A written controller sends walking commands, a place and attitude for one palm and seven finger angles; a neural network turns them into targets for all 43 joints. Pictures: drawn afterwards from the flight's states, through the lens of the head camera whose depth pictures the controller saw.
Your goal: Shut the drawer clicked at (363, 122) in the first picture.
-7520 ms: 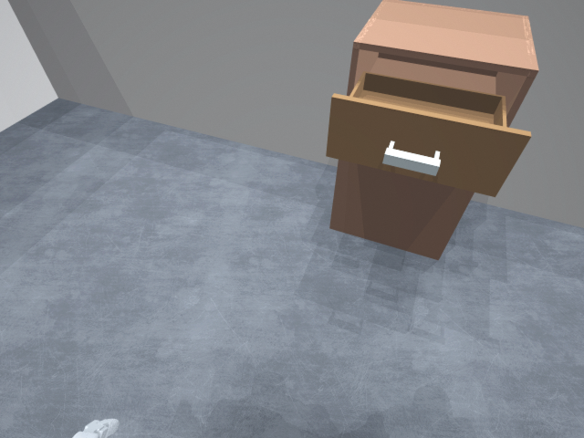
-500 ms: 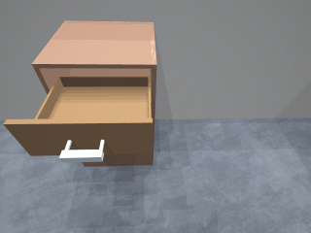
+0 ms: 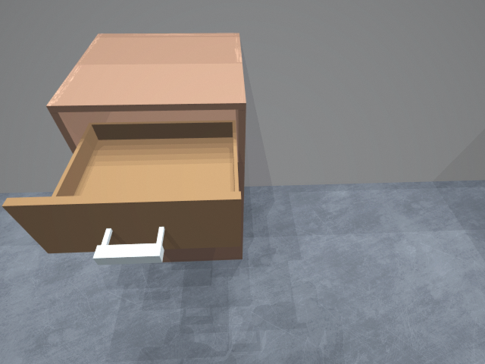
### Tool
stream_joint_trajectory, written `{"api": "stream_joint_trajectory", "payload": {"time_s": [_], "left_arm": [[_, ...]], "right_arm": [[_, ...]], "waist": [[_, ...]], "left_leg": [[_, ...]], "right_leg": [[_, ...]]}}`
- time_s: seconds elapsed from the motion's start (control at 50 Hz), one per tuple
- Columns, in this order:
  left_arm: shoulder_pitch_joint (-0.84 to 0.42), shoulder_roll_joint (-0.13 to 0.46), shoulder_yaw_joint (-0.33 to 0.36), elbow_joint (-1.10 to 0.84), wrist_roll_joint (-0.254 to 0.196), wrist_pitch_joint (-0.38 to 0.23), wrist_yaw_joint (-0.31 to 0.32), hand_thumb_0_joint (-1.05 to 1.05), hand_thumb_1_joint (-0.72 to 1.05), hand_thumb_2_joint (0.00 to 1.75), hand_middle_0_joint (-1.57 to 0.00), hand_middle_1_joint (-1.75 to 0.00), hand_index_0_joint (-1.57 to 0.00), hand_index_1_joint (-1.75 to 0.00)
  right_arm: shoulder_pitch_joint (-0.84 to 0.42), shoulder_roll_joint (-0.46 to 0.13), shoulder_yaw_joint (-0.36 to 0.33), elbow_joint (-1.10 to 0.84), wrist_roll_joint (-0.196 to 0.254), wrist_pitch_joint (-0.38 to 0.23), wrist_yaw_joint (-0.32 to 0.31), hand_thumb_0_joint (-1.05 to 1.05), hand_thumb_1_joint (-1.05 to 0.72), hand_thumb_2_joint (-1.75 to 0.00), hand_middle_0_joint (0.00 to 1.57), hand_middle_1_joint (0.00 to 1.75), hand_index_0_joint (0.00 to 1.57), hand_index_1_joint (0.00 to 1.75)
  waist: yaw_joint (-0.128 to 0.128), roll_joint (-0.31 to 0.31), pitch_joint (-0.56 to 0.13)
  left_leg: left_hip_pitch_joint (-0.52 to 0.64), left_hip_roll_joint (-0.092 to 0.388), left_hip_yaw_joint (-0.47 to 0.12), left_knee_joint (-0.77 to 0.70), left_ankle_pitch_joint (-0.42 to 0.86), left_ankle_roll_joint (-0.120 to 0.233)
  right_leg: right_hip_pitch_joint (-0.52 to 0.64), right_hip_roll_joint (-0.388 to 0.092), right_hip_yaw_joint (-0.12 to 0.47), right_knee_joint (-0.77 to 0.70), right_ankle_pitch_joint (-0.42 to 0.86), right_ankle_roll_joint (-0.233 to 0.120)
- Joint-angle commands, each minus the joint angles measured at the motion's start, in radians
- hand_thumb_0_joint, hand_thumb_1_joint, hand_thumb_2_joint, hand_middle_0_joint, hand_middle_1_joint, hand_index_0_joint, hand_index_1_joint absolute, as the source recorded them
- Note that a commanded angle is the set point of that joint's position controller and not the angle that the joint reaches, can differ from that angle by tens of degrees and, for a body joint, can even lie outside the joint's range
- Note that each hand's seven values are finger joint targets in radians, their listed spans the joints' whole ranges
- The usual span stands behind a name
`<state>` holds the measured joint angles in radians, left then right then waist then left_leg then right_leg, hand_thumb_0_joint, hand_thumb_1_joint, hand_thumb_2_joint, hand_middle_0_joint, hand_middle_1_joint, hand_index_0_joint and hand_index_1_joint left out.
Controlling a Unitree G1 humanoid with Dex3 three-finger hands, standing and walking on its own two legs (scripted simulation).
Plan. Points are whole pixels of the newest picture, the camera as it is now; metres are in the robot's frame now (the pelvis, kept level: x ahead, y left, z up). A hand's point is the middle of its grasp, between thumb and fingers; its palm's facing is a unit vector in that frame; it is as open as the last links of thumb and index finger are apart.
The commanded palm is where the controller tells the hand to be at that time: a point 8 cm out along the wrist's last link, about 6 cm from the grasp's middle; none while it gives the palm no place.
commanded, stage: look again from close up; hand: left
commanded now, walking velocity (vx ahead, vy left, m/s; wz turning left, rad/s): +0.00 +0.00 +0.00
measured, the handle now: (132, 243) +0.34 +0.25 -0.05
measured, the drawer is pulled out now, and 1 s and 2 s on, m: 0.29 0.29 0.29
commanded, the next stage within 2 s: raise the hand and make a fist in 0.52 s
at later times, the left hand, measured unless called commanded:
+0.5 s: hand out of the picture +0.04 +0.19 -0.17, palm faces +0.03 -0.97 -0.22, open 7.3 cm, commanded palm none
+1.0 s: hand (144, 353) +0.15 +0.17 -0.03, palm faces +0.08 -1.00 +0.02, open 6.2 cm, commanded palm +0.10 +0.24 -0.05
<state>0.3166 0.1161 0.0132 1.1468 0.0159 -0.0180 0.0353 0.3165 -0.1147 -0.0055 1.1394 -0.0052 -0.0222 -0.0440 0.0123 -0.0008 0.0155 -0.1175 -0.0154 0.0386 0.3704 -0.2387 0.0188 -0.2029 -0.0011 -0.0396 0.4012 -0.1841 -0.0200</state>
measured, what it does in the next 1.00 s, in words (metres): lowers itself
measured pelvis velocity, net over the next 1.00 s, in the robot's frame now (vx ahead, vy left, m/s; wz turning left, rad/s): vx -0.02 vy -0.01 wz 0.01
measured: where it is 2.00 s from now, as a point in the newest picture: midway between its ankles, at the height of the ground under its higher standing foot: outside the picture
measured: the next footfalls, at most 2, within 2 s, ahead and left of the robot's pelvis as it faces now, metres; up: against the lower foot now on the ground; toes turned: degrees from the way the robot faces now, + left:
none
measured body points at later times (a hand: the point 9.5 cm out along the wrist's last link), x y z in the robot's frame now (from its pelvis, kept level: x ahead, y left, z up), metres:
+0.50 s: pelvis +0.01 +0.01 -0.01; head +0.02 +0.00 +0.44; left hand +0.04 +0.24 -0.16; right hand +0.02 -0.20 -0.17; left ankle -0.02 +0.11 -0.74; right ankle +0.02 -0.10 -0.74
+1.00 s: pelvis -0.02 -0.01 -0.06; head +0.00 +0.01 +0.39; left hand +0.14 +0.22 -0.03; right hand +0.21 -0.25 -0.08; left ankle -0.02 +0.11 -0.74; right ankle +0.02 -0.10 -0.74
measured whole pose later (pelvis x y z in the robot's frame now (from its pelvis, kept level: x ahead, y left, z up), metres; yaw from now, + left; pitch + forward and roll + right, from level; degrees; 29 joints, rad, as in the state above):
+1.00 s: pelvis -0.02 -0.01 -0.06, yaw +1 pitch +9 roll +1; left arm 0.53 0.13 0.11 0.08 -0.21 -0.55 -0.23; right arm 0.13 -0.26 -0.07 0.52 0.01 -0.26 0.01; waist 0.01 -0.05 -0.13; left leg -0.64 -0.01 0.04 0.97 -0.49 0.01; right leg -0.72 -0.01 -0.05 0.97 -0.41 -0.03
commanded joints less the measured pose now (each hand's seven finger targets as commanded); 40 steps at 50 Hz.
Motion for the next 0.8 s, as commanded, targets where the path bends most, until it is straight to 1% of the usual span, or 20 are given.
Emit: {"api": "stream_joint_trajectory", "payload": {"time_s": [0.0,0.02,0.04,0.06,0.08,0.1,0.18,0.24,0.28,0.58,0.6,0.62,0.64,0.66,0.68,0.7,0.72,0.74,0.76,0.78], "left_arm": [[0.064,0.104,0.015,-0.018,-0.002,-0.013,0.005,0.00,0.90,0.90,-0.20,-0.30,-0.20,-0.30],[0.122,0.119,-0.003,0.002,0.007,-0.028,0.041,0.00,0.90,0.90,-0.20,-0.30,-0.20,-0.30],[0.088,0.156,0.001,-0.043,0.002,-0.034,0.032,0.00,0.90,0.90,-0.20,-0.30,-0.20,-0.30],[0.045,0.173,0.009,-0.067,0.003,-0.038,0.019,0.00,0.90,0.90,-0.20,-0.30,-0.20,-0.30],[0.030,0.155,0.003,-0.072,0.000,-0.039,0.014,0.00,0.90,0.90,-0.20,-0.30,-0.20,-0.30],[0.020,0.139,-0.002,-0.080,-0.001,-0.036,0.012,0.00,0.90,0.90,-0.20,-0.30,-0.20,-0.30],[0.019,0.118,-0.011,-0.085,-0.005,-0.025,0.005,0.00,0.90,0.90,-0.20,-0.30,-0.20,-0.30],[0.021,0.118,-0.013,-0.087,-0.007,-0.019,0.005,0.00,0.90,0.90,-0.20,-0.30,-0.20,-0.30],[0.020,0.118,-0.012,-0.092,-0.006,-0.015,0.005,0.00,0.90,0.90,-0.20,-0.30,-0.20,-0.30],[0.014,0.132,-0.006,-0.098,-0.009,-0.005,0.006,0.00,0.90,0.90,-0.20,-0.30,-0.20,-0.30],[0.104,0.166,0.001,-0.052,0.002,-0.023,0.045,0.00,0.90,0.90,-0.20,-0.30,-0.20,-0.30],[-0.709,0.421,0.190,-1.600,-0.179,-0.247,0.042,0.00,0.90,0.90,-0.22,-0.32,-0.22,-0.32],[-0.186,0.309,0.127,-1.313,-0.096,-0.185,0.068,0.00,0.90,0.90,-0.24,-0.34,-0.24,-0.34],[-0.127,0.232,0.076,-1.228,-0.127,-0.142,0.116,0.00,0.90,0.90,-0.26,-0.37,-0.26,-0.37],[0.141,0.001,-0.047,-1.040,-0.139,-0.050,0.110,0.00,0.90,0.90,-0.28,-0.39,-0.28,-0.39],[-0.019,0.018,-0.041,-1.217,-0.168,-0.080,0.091,0.00,0.90,0.90,-0.30,-0.41,-0.30,-0.41],[-0.036,0.089,0.035,-1.226,-0.158,-0.133,0.081,0.00,0.90,0.90,-0.32,-0.43,-0.32,-0.43],[0.060,0.061,0.037,-1.175,-0.153,-0.187,0.059,0.00,0.90,0.90,-0.34,-0.45,-0.34,-0.45],[0.223,0.064,0.082,-1.089,-0.160,-0.232,0.031,0.00,0.90,0.90,-0.36,-0.47,-0.36,-0.47],[0.328,0.020,0.068,-1.046,-0.172,-0.292,-0.012,0.00,0.90,0.90,-0.38,-0.50,-0.38,-0.50]], "right_arm": [[0.071,-0.103,-0.014,-0.015,-0.003,-0.014,-0.003,0.00,-0.90,-0.90,0.20,0.30,0.20,0.30],[-0.050,-0.126,-0.006,-0.086,0.003,-0.021,0.017,0.00,-0.90,-0.90,0.20,0.30,0.20,0.30],[0.017,-0.076,-0.003,-0.114,-0.005,-0.005,0.020,0.00,-0.90,-0.90,0.20,0.30,0.20,0.30],[0.038,-0.079,0.000,-0.106,-0.018,-0.002,0.023,0.00,-0.90,-0.90,0.20,0.30,0.20,0.30],[0.067,-0.080,0.001,-0.101,-0.016,-0.008,0.023,0.00,-0.90,-0.90,0.20,0.30,0.20,0.30],[0.080,-0.089,0.002,-0.102,-0.016,-0.013,0.023,0.00,-0.90,-0.90,0.20,0.30,0.20,0.30],[0.065,-0.113,0.008,-0.113,-0.009,-0.018,0.017,0.00,-0.90,-0.90,0.20,0.30,0.20,0.30],[0.065,-0.129,0.010,-0.111,-0.007,-0.020,0.014,0.00,-0.90,-0.90,0.20,0.30,0.20,0.30],[0.066,-0.133,0.012,-0.103,-0.008,-0.023,0.014,0.00,-0.90,-0.90,0.20,0.30,0.20,0.30],[0.043,-0.137,0.014,-0.064,-0.006,-0.018,0.011,0.00,-0.90,-0.90,0.20,0.30,0.20,0.30],[-0.058,-0.163,0.001,-0.127,0.006,-0.020,0.017,0.00,-0.90,-0.90,0.20,0.30,0.20,0.30],[-0.058,-0.332,-0.038,-0.469,0.046,-0.174,-0.018,0.00,-0.90,-0.90,0.20,0.30,0.20,0.30],[-0.138,-0.229,-0.004,-0.426,0.023,-0.260,-0.050,0.00,-0.90,-0.90,0.20,0.30,0.20,0.30],[-0.125,-0.244,-0.016,-0.354,0.026,-0.290,-0.051,0.00,-0.90,-0.90,0.20,0.30,0.20,0.30],[-0.094,-0.199,-0.013,-0.336,0.037,-0.290,-0.035,0.00,-0.90,-0.90,0.20,0.30,0.20,0.30],[-0.130,-0.238,-0.018,-0.418,0.038,-0.303,-0.023,0.00,-0.90,-0.90,0.20,0.30,0.20,0.30],[-0.125,-0.257,-0.042,-0.446,0.025,-0.314,-0.019,0.00,-0.90,-0.90,0.20,0.30,0.20,0.30],[-0.139,-0.253,-0.050,-0.480,0.014,-0.325,-0.014,0.00,-0.90,-0.90,0.20,0.30,0.20,0.30],[-0.153,-0.249,-0.061,-0.515,0.011,-0.324,-0.005,0.00,-0.90,-0.90,0.20,0.30,0.20,0.30],[-0.159,-0.239,-0.063,-0.548,0.008,-0.323,0.010,0.00,-0.90,-0.90,0.20,0.30,0.20,0.30]], "waist": [[-0.006,0.000,0.070],[0.033,0.001,0.086],[-0.021,-0.015,-0.007],[-0.031,0.049,-0.004],[-0.041,0.049,-0.039],[-0.041,0.066,-0.038],[-0.024,0.003,0.043],[-0.019,-0.027,0.073],[-0.014,-0.005,0.079],[-0.010,-0.001,0.045],[0.035,-0.169,0.063],[-0.086,0.086,-0.461],[0.003,0.254,-0.395],[-0.020,0.278,-0.322],[-0.037,0.158,-0.172],[-0.048,0.117,-0.029],[-0.066,0.039,-0.025],[-0.044,-0.054,0.016],[-0.005,-0.128,0.004],[0.018,-0.214,-0.018]], "left_leg": [[-0.061,0.116,-0.103,-0.088,0.103,0.009],[-0.155,0.131,-0.035,0.110,0.100,-0.019],[-0.133,0.059,-0.062,0.107,-0.083,-0.018],[-0.104,0.052,-0.051,0.086,-0.047,-0.012],[-0.083,0.068,-0.066,0.075,-0.015,-0.008],[-0.088,0.081,-0.083,0.067,0.037,-0.002],[-0.146,0.110,-0.115,0.021,0.105,0.017],[-0.145,0.109,-0.115,0.004,0.127,0.019],[-0.143,0.113,-0.119,-0.007,0.175,0.021],[-0.074,0.108,-0.099,-0.021,0.206,0.018],[-0.156,0.128,-0.061,0.181,0.254,-0.007],[0.071,0.017,-0.068,0.053,0.343,0.003],[0.139,0.052,-0.044,0.035,0.498,-0.014],[0.061,0.055,-0.038,0.043,0.415,-0.049],[-0.020,0.060,-0.067,0.030,0.354,-0.054],[-0.108,0.051,-0.093,0.053,0.268,-0.044],[-0.156,0.043,-0.097,0.096,0.180,-0.042],[-0.237,0.028,-0.089,0.131,0.110,-0.031],[-0.290,0.021,-0.079,0.167,0.091,-0.024],[-0.343,0.014,-0.070,0.214,0.063,-0.025]], "right_leg": [[0.010,-0.104,0.099,-0.072,0.078,-0.014],[0.005,-0.149,0.107,-0.027,0.287,-0.004],[0.016,-0.184,0.189,-0.055,0.073,-0.032],[-0.012,-0.188,0.178,-0.052,0.030,-0.057],[-0.029,-0.161,0.155,-0.034,-0.067,-0.061],[-0.034,-0.136,0.133,-0.015,-0.069,-0.055],[-0.008,-0.103,0.098,0.021,0.027,-0.040],[-0.001,-0.101,0.095,0.029,0.060,-0.035],[0.012,-0.097,0.086,0.040,0.075,-0.032],[0.052,-0.106,0.085,0.026,0.132,-0.024],[0.048,-0.159,0.115,0.033,0.564,0.002],[0.114,-0.057,0.071,0.108,0.393,-0.020],[0.074,-0.007,0.046,0.128,0.149,-0.040],[0.013,-0.010,-0.009,0.132,0.029,-0.024],[-0.077,-0.013,-0.035,0.133,-0.032,-0.006],[-0.119,-0.020,-0.045,0.126,-0.013,-0.004],[-0.163,-0.015,-0.060,0.123,-0.037,-0.005],[-0.201,-0.009,-0.074,0.134,-0.067,-0.004],[-0.207,-0.006,-0.078,0.157,-0.085,-0.009],[-0.250,0.004,-0.085,0.206,-0.108,-0.007]]}}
